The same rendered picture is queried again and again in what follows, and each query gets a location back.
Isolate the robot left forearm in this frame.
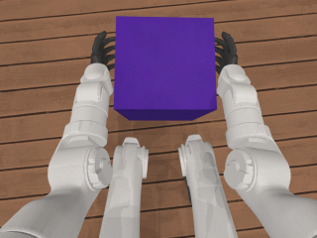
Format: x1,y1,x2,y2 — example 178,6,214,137
48,62,114,181

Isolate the left robot upper arm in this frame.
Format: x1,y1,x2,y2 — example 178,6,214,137
0,145,113,238

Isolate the carton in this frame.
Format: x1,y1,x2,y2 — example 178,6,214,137
113,16,217,121

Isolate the robot left thigh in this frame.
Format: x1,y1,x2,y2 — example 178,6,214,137
99,142,149,238

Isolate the right robot upper arm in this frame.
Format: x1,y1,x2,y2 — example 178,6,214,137
223,146,317,238

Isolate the robot right forearm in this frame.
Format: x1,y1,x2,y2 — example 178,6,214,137
216,64,282,154

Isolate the robot right hand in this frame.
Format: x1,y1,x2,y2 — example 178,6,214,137
214,31,238,75

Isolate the left robot shin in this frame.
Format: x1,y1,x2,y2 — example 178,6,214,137
112,137,140,167

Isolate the robot left hand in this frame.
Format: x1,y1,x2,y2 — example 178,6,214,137
90,31,116,71

